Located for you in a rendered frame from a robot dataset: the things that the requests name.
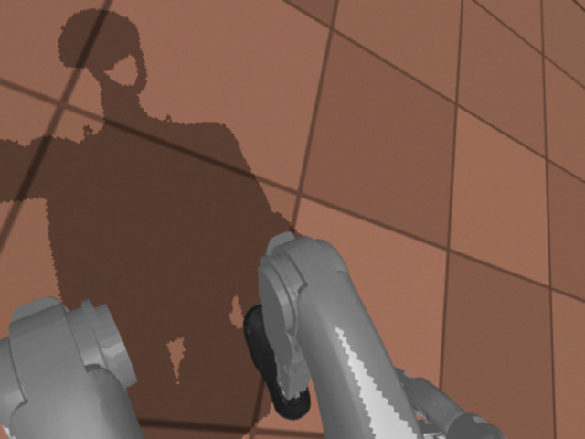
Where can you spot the right robot arm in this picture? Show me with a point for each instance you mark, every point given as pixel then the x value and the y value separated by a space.
pixel 472 426

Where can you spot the right robot hand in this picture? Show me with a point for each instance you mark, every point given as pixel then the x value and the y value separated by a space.
pixel 430 403

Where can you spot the right robot foot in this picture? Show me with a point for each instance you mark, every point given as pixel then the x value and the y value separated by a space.
pixel 264 361

